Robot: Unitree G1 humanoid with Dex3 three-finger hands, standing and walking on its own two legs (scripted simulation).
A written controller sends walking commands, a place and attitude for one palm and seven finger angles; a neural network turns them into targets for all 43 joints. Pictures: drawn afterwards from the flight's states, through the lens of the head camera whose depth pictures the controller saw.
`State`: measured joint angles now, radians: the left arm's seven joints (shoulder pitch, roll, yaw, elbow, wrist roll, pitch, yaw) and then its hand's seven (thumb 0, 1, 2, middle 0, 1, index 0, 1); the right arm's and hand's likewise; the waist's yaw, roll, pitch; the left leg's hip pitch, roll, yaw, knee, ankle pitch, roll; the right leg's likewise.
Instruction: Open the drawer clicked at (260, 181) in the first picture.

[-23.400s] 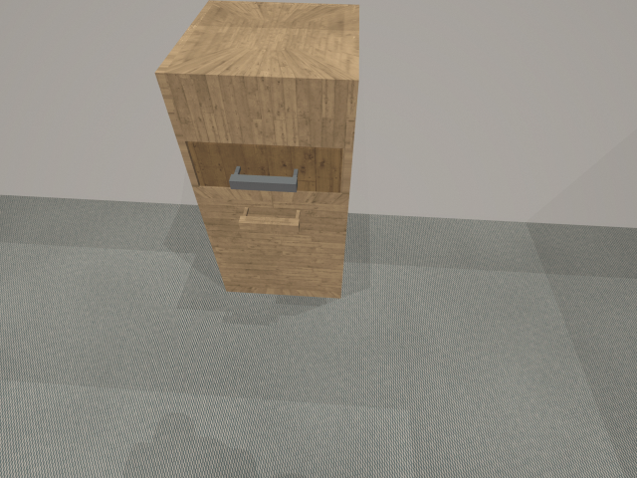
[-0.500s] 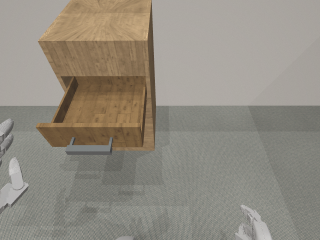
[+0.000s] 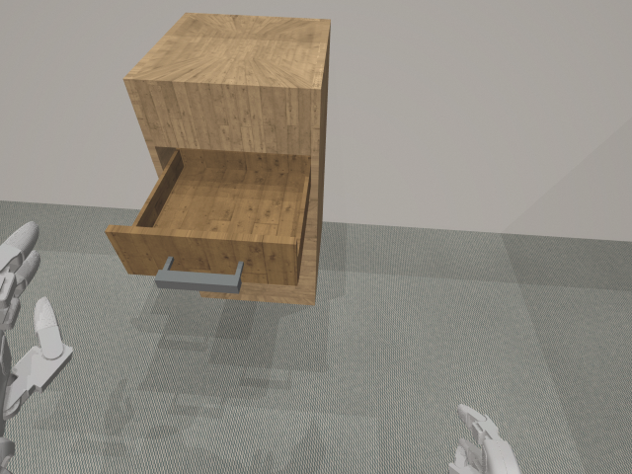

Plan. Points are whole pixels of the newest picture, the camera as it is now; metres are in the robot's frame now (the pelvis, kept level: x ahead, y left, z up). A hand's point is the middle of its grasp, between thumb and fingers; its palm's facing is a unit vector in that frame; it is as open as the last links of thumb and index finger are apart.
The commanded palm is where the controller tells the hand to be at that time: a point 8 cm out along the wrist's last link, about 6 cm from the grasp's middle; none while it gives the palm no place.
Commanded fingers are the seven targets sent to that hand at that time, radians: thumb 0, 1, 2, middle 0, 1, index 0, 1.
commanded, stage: let the arm hang, fingers relaxed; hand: left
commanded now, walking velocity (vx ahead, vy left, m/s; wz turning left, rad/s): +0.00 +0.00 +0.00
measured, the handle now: (201, 272) +0.52 +0.26 -0.16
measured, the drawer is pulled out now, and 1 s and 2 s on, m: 0.30 0.30 0.30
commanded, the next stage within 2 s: look to check the result in 1.16 s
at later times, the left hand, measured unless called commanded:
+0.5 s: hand out of the picture -0.02 +0.19 -0.17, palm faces +0.09 -0.97 -0.21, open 7.0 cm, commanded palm none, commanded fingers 0.00 0.90 0.90 -0.20 -0.30 -0.20 -0.30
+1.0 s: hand out of the picture -0.01 +0.17 -0.17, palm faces +0.07 -0.98 -0.17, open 7.3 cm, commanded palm none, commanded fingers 0.00 0.90 0.90 -0.20 -0.30 -0.20 -0.30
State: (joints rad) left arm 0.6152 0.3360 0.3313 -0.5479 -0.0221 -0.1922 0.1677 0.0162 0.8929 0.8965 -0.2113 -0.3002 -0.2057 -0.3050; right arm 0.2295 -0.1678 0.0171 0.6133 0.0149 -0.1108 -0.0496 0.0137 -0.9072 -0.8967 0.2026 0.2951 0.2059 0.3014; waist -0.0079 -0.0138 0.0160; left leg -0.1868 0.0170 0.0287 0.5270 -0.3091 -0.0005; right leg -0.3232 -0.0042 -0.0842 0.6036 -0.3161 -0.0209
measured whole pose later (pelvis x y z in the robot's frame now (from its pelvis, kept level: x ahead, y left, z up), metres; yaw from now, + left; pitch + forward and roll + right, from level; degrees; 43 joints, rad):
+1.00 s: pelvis +0.00 +0.01 +0.01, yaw +1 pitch -2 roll +0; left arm 0.29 0.11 0.02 1.13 0.02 0.01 0.04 0.02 0.93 0.90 -0.20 -0.30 -0.20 -0.30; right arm 0.36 -0.07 0.00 1.11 -0.01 0.00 -0.04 0.00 -0.91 -0.90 0.20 0.29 0.20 0.30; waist 0.00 0.01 0.05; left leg -0.14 0.02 0.06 0.45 -0.27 0.01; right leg -0.23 0.00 -0.07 0.44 -0.17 -0.04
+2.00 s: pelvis +0.02 +0.01 +0.01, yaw +1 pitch -2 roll +0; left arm 0.28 0.11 0.02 1.15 0.01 0.00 0.04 0.01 0.91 0.90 -0.20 -0.30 -0.19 -0.30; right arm 0.33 -0.09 0.00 1.13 -0.01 0.00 -0.05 0.00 -0.91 -0.90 0.20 0.29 0.20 0.30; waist 0.00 0.02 0.07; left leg -0.10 0.03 0.05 0.41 -0.28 -0.01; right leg -0.19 0.01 -0.08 0.41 -0.19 -0.04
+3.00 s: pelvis +0.02 -0.02 +0.00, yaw +16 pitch +1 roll +1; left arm 0.13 0.19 0.08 0.94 0.01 0.03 0.03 0.01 0.91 0.90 -0.20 -0.30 -0.19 -0.30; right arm 0.30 -0.15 -0.04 0.99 -0.03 0.03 -0.04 0.00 -0.91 -0.90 0.20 0.29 0.20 0.30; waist -0.02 0.02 0.09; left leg -0.25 -0.06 -0.20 0.49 -0.26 -0.02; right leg -0.35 0.00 -0.01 0.79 -0.46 0.02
